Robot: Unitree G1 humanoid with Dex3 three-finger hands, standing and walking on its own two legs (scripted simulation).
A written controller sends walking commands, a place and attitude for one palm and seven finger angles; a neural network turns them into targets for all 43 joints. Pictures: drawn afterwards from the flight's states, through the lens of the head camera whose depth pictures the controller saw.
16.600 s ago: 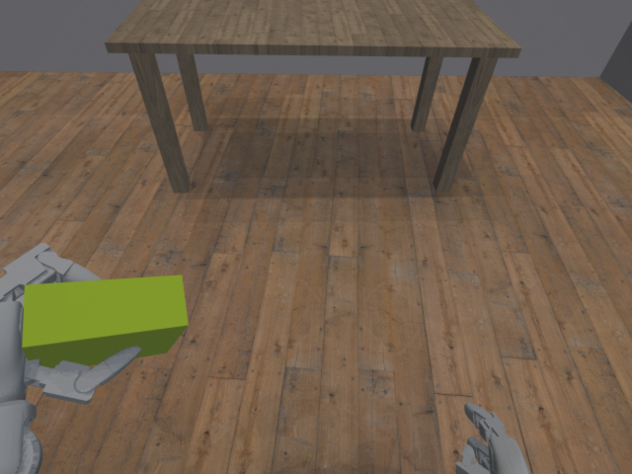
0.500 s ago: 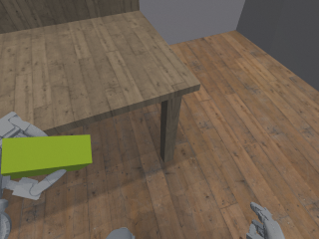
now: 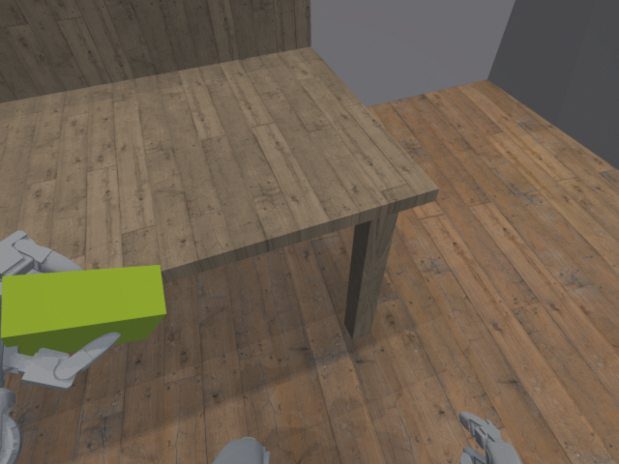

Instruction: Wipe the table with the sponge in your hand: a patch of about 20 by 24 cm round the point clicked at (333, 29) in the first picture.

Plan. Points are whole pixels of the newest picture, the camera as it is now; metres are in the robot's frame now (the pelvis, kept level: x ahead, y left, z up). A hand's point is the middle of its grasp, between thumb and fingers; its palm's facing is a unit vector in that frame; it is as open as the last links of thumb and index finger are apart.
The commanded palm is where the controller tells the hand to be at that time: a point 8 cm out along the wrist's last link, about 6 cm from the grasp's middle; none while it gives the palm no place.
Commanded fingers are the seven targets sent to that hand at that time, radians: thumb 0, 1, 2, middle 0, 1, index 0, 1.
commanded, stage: shuffle to correct the standing spot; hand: left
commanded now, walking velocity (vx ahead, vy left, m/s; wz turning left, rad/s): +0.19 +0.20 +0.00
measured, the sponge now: (110, 310) +0.23 +0.22 +0.14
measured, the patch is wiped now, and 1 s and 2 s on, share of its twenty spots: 0.00 0.00 0.00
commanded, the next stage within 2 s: come to a stop and stand still in 1.52 s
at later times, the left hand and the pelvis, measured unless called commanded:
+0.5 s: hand (10, 267) +0.26 +0.32 +0.17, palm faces +0.42 -0.77 -0.48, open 9.4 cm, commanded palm +0.21 +0.36 +0.18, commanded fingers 0.00 0.10 1.30 -1.20 -1.60 -1.20 -1.60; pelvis +0.05 +0.08 -0.01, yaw +0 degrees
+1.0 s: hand out of the picture +0.29 +0.42 +0.18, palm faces +0.42 -0.81 -0.40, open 9.4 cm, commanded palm +0.23 +0.45 +0.18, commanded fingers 0.00 0.10 1.30 -1.20 -1.60 -1.20 -1.60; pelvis +0.07 +0.17 -0.01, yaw -1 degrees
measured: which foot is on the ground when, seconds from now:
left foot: up 0.00-0.12, down 0.14-0.38, up 0.40-0.76, down 0.78-1.00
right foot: down 0.00-0.14, up 0.16-0.34, down 0.36-0.78, up 0.80-1.00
